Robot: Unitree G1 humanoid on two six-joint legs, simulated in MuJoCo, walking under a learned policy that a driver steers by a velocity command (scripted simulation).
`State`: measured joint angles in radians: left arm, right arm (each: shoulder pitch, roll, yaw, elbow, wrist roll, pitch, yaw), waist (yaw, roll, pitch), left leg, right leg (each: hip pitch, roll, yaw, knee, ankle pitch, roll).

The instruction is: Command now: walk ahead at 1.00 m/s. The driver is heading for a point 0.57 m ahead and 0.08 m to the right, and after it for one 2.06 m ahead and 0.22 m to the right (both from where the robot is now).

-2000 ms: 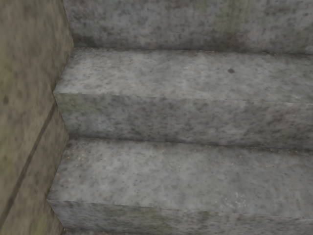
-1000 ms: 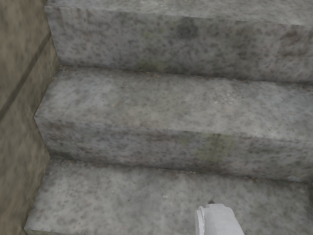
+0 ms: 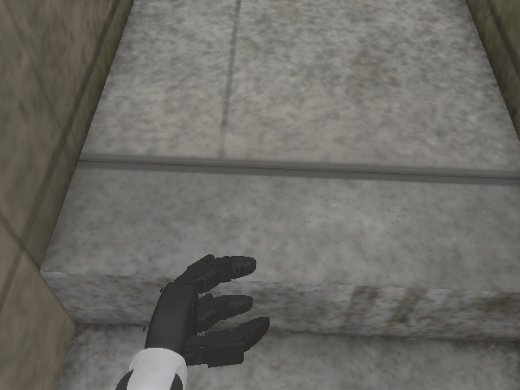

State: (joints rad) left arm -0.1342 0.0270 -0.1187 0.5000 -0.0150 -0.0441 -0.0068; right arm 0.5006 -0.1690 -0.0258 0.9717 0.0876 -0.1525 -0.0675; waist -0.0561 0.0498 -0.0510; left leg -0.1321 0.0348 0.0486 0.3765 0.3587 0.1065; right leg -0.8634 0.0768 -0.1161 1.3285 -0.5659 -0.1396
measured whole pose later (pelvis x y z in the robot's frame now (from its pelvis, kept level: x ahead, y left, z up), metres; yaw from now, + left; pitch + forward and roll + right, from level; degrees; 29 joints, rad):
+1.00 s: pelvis +0.67 -0.04 +0.53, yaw -14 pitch +4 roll +1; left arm 0.42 0.22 0.00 0.83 0.00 -0.13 -0.02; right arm -0.02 -0.16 -0.03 0.55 -0.04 -0.09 0.01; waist 0.06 -0.02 -0.03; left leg -0.87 0.03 -0.14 1.24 -0.19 -0.11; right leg -0.38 0.29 0.37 0.57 -0.18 -0.08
